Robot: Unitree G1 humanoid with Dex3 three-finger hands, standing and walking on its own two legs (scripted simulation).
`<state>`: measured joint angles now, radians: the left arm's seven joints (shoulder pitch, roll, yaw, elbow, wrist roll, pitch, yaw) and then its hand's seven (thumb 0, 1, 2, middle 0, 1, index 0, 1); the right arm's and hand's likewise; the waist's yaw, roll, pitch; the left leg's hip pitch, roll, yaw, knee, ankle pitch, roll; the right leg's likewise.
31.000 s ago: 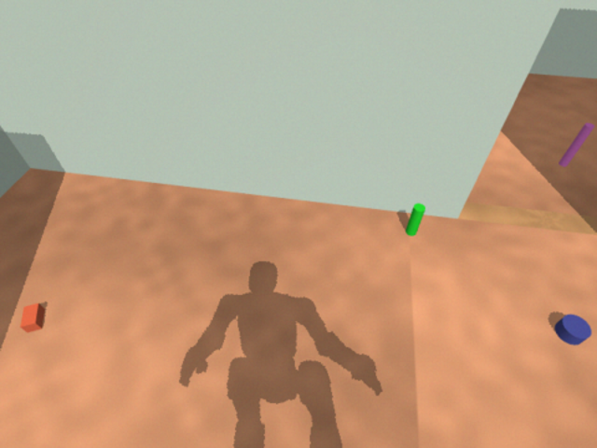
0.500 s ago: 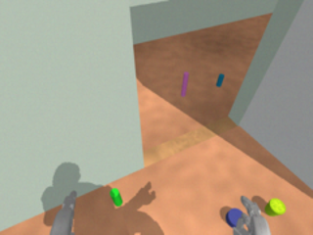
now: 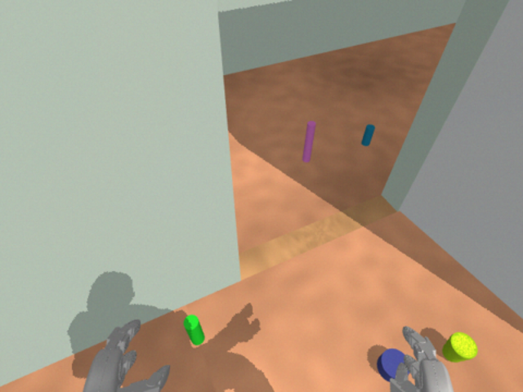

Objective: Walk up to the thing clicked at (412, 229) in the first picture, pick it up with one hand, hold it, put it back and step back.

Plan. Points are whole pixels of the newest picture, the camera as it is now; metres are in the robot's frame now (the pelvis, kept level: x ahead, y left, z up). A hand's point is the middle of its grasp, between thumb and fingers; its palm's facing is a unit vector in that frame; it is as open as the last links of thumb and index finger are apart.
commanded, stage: stand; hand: left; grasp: from the side
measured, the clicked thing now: (194, 330) +0.43 +0.24 -0.64
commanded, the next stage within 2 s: none
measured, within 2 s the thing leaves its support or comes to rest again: neither
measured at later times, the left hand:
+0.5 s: hand out of the picture +0.06 +0.26 -0.11, palm faces -0.01 -0.93 -0.36, open 7.4 cm
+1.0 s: hand out of the picture +0.04 +0.26 -0.10, palm faces +0.00 -0.94 -0.35, open 7.4 cm
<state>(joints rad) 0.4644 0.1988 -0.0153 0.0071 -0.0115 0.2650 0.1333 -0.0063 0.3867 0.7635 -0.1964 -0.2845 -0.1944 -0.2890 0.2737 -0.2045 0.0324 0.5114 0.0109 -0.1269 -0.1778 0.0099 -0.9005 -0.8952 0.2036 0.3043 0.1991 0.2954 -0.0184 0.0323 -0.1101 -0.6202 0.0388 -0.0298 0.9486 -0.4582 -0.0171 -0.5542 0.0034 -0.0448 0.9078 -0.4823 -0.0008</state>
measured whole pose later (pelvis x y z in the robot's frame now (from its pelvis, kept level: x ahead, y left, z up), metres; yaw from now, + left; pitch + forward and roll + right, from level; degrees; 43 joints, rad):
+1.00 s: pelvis -0.01 +0.01 +0.06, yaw +1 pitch -4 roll +0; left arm 0.13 0.32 0.00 1.15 0.03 -0.01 0.02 0.00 0.90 0.89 -0.20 -0.30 -0.20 -0.30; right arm 0.12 -0.31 -0.01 1.15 -0.02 0.00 0.00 0.00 -0.90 -0.89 0.20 0.30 0.20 0.30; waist 0.01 0.01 0.06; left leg -0.13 -0.01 0.00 0.35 -0.16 0.01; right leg -0.08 -0.04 -0.03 0.35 -0.20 0.03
